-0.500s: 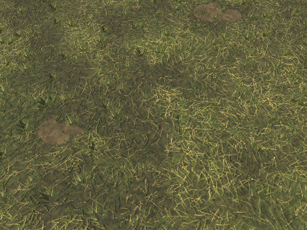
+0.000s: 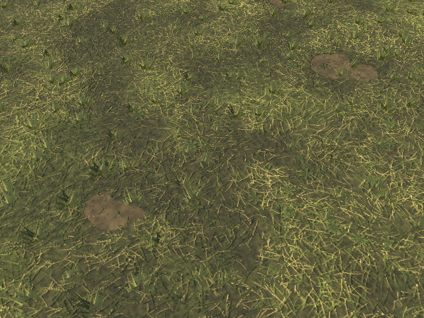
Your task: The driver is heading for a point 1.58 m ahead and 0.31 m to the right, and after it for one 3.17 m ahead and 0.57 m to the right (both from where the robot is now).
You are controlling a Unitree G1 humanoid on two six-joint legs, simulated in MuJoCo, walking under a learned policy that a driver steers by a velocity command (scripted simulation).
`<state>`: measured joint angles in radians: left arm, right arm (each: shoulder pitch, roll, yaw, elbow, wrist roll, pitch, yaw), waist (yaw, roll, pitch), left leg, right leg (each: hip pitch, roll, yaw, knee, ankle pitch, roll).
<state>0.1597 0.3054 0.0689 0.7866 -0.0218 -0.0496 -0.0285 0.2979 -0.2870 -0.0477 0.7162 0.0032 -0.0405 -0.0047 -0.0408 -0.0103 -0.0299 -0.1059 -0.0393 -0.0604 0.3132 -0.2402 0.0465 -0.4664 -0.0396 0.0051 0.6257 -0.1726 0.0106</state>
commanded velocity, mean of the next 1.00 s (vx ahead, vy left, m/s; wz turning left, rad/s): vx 0.47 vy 0.00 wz -0.23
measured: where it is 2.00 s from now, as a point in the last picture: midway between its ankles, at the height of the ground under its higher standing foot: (261, 181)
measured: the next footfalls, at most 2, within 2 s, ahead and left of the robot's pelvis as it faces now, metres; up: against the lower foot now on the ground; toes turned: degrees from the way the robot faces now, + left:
right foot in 0.14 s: +0.15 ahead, -0.15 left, +0.00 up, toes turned -6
left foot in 0.62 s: +0.52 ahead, -0.05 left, +0.00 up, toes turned -24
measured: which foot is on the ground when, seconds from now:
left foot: down 0.00-0.16, up 0.18-0.60, down 0.62-1.00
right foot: up 0.00-0.12, down 0.14-0.62, up 0.64-1.00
